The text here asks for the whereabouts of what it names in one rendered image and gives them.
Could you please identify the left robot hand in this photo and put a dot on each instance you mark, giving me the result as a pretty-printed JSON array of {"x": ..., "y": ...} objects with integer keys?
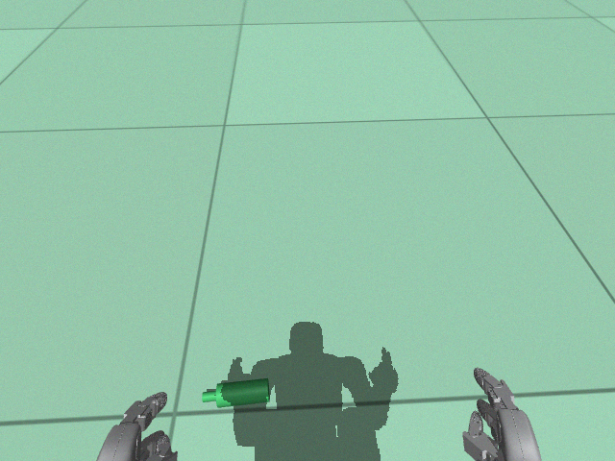
[{"x": 123, "y": 442}]

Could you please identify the bottle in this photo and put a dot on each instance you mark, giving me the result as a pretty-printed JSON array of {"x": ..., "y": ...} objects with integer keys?
[{"x": 239, "y": 393}]

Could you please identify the right robot hand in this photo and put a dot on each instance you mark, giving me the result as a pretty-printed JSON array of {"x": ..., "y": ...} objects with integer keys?
[{"x": 510, "y": 427}]

